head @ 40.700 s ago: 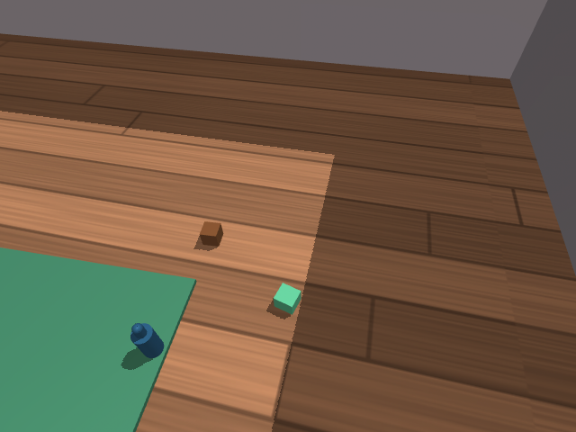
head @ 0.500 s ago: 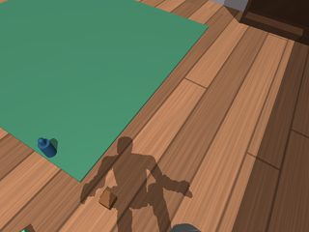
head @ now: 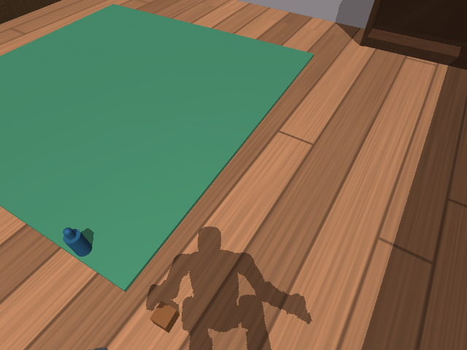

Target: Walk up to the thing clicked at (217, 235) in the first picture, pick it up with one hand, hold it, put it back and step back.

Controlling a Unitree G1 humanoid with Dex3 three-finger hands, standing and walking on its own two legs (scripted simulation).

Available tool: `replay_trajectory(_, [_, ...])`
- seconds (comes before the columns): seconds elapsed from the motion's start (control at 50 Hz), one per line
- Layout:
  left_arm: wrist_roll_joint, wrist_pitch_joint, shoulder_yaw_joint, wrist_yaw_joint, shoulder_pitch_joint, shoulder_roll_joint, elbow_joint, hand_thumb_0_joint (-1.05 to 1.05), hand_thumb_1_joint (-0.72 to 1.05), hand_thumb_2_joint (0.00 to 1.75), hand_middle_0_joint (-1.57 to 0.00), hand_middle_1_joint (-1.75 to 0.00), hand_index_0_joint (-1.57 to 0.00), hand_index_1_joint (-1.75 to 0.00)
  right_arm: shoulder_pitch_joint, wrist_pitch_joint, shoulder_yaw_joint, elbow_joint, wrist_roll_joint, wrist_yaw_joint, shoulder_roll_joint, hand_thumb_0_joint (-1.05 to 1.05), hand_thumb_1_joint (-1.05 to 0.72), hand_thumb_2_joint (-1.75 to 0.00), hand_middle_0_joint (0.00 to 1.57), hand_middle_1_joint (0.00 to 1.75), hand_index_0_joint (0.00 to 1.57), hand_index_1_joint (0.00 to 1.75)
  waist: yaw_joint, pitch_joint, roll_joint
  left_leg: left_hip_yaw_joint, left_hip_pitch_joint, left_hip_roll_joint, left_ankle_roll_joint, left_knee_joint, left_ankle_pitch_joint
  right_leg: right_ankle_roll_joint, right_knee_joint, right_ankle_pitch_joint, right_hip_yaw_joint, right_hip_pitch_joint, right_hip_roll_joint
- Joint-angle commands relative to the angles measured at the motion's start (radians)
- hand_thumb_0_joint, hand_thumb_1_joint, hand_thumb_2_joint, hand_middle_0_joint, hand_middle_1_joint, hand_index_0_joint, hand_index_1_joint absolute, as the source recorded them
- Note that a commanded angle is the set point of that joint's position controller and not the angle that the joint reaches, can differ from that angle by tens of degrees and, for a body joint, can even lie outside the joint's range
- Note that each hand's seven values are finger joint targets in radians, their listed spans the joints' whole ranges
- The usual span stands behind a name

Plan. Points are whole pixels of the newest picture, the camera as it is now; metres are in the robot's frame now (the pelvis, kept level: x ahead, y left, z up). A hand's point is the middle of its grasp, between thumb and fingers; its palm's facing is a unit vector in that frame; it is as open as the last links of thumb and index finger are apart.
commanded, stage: walk up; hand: left
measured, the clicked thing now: (165, 316) +0.36 +0.29 -0.74
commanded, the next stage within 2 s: stand in 1.12 s
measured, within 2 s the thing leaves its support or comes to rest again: neither
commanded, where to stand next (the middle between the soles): +0.04 +0.00 m, yaw +2 degrees
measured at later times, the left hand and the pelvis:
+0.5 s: hand out of the picture +0.10 +0.25 -0.14, palm faces +0.03 -0.94 -0.35, open 7.4 cm; pelvis +0.01 +0.00 +0.01, yaw +0 degrees
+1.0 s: hand out of the picture +0.09 +0.24 -0.15, palm faces +0.02 -0.95 -0.33, open 7.4 cm; pelvis +0.01 -0.01 +0.01, yaw +0 degrees
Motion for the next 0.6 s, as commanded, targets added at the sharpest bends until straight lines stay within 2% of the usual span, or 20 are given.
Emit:
replay_trajectory(0.0, [-0.006, -0.039, 0.054, 0.019, -0.055, 0.238, -0.047, 0.00, 0.90, 0.90, -0.20, -0.30, -0.20, -0.30, -0.084, -0.037, -0.047, -0.072, 0.011, -0.015, -0.239, 0.00, -0.90, -0.90, 0.20, 0.30, 0.20, 0.30, 0.024, -0.106, 0.005, -0.125, -0.004, 0.152, 0.066, -0.070, 0.183, -0.023, -0.158, 0.093, 0.114, 0.079, -0.102])
replay_trajectory(0.02, [-0.003, -0.044, 0.052, 0.020, -0.068, 0.241, -0.043, 0.00, 0.90, 0.90, -0.20, -0.30, -0.20, -0.30, -0.077, -0.034, -0.040, -0.066, 0.011, -0.014, -0.217, 0.00, -0.90, -0.90, 0.20, 0.30, 0.20, 0.30, 0.014, -0.096, 0.016, -0.084, -0.002, 0.127, 0.049, -0.065, 0.215, -0.033, -0.156, 0.163, 0.130, 0.092, -0.115])
replay_trajectory(0.04, [0.000, -0.046, 0.054, 0.022, -0.071, 0.240, -0.038, 0.00, 0.90, 0.90, -0.20, -0.30, -0.20, -0.30, -0.066, -0.035, -0.041, -0.063, 0.011, -0.016, -0.213, 0.00, -0.90, -0.90, 0.20, 0.30, 0.20, 0.30, 0.004, -0.109, 0.036, -0.068, 0.001, 0.121, 0.040, -0.068, 0.246, -0.043, -0.136, 0.253, 0.123, 0.110, -0.123])
replay_trajectory(0.08, [-0.004, -0.045, 0.054, 0.025, -0.071, 0.240, -0.023, 0.00, 0.90, 0.90, -0.20, -0.30, -0.20, -0.30, -0.061, -0.036, -0.037, -0.057, 0.011, -0.018, -0.211, 0.00, -0.90, -0.90, 0.20, 0.30, 0.20, 0.30, 0.003, -0.095, 0.063, -0.076, -0.018, 0.122, 0.036, -0.086, 0.273, -0.041, -0.122, 0.302, 0.100, 0.122, -0.117])
replay_trajectory(0.2, [-0.007, -0.043, 0.048, 0.028, -0.077, 0.226, 0.010, 0.00, 0.90, 0.90, -0.20, -0.30, -0.20, -0.30, -0.079, -0.030, -0.042, -0.045, 0.016, -0.023, -0.207, 0.00, -0.90, -0.90, 0.20, 0.30, 0.20, 0.30, -0.001, -0.118, 0.031, -0.073, 0.040, 0.137, 0.044, -0.080, 0.340, -0.038, -0.128, 0.343, 0.088, 0.122, -0.114])
replay_trajectory(0.24, [-0.005, -0.043, 0.048, 0.030, -0.076, 0.228, 0.021, 0.00, 0.90, 0.90, -0.20, -0.30, -0.20, -0.30, -0.098, -0.027, -0.041, -0.046, 0.015, -0.022, -0.203, 0.00, -0.90, -0.90, 0.20, 0.30, 0.20, 0.30, -0.001, -0.108, 0.013, -0.068, 0.039, 0.137, 0.045, -0.081, 0.321, -0.034, -0.137, 0.349, 0.085, 0.121, -0.115])
replay_trajectory(0.34, [-0.004, -0.043, 0.041, 0.029, -0.097, 0.223, 0.032, 0.00, 0.90, 0.90, -0.20, -0.30, -0.20, -0.30, -0.124, -0.022, -0.037, -0.035, 0.012, -0.018, -0.201, 0.00, -0.90, -0.90, 0.20, 0.30, 0.20, 0.30, -0.001, -0.080, 0.002, -0.069, 0.044, 0.133, 0.040, -0.113, 0.241, -0.028, -0.168, 0.279, 0.099, 0.087, -0.116])
replay_trajectory(0.42, [-0.003, -0.046, 0.044, 0.029, -0.089, 0.226, 0.044, 0.00, 0.90, 0.90, -0.20, -0.30, -0.20, -0.30, -0.135, -0.022, -0.035, -0.030, 0.013, -0.015, -0.199, 0.00, -0.90, -0.90, 0.20, 0.30, 0.20, 0.30, 0.001, -0.100, -0.004, -0.068, 0.062, 0.135, 0.039, -0.111, 0.268, -0.024, -0.176, 0.302, 0.095, 0.102, -0.118])
replay_trajectory(0.54, [0.000, -0.047, 0.043, 0.029, -0.093, 0.231, 0.052, 0.00, 0.90, 0.90, -0.20, -0.30, -0.20, -0.30, -0.146, -0.020, -0.034, -0.017, 0.013, -0.014, -0.194, 0.00, -0.90, -0.90, 0.20, 0.30, 0.20, 0.30, -0.001, -0.095, -0.010, -0.065, 0.071, 0.129, 0.034, -0.131, 0.232, -0.022, -0.191, 0.275, 0.102, 0.093, -0.119])
replay_trajectory(0.58, [0.000, -0.048, 0.045, 0.031, -0.079, 0.231, 0.056, 0.00, 0.90, 0.90, -0.20, -0.30, -0.20, -0.30, -0.150, -0.019, -0.034, -0.015, 0.013, -0.013, -0.196, 0.00, -0.90, -0.90, 0.20, 0.30, 0.20, 0.30, 0.001, -0.108, -0.006, -0.061, 0.078, 0.131, 0.035, -0.123, 0.256, -0.021, -0.189, 0.302, 0.093, 0.107, -0.117])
